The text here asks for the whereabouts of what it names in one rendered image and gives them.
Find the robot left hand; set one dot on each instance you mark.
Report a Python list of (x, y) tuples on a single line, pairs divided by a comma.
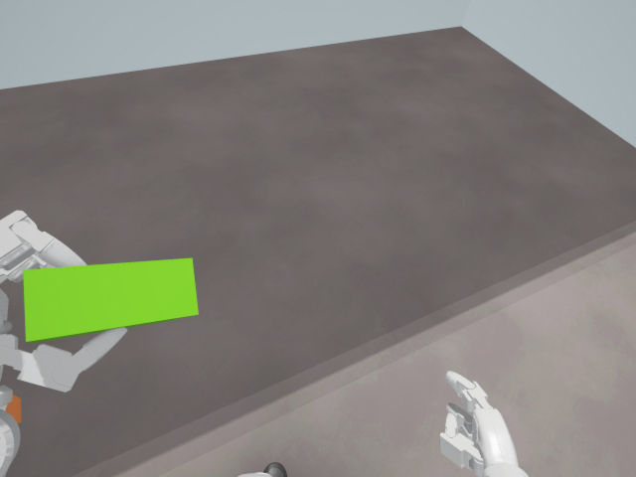
[(23, 246)]

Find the sponge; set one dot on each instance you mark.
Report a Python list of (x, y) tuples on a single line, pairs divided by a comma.
[(62, 302)]

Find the left robot forearm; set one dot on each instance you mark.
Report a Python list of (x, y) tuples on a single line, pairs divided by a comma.
[(9, 432)]

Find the table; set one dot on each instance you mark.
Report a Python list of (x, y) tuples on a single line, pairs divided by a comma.
[(14, 408)]

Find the robot right hand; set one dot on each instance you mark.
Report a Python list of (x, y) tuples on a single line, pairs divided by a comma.
[(485, 438)]

